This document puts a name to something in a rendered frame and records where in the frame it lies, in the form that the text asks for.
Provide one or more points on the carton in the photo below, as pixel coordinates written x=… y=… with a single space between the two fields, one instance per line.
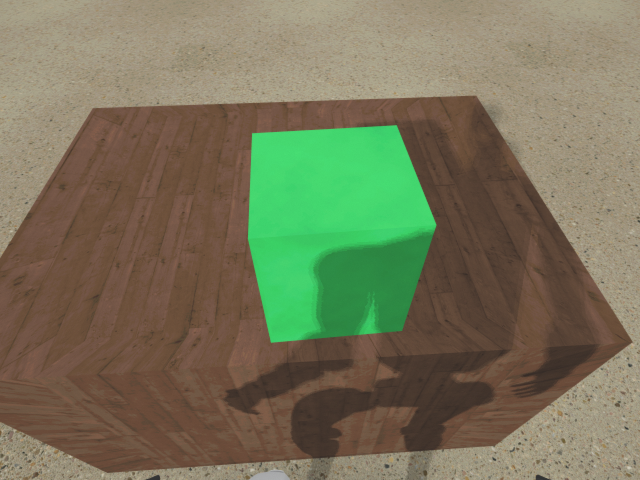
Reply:
x=339 y=230

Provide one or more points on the pedestal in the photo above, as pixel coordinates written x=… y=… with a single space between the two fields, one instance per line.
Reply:
x=133 y=335

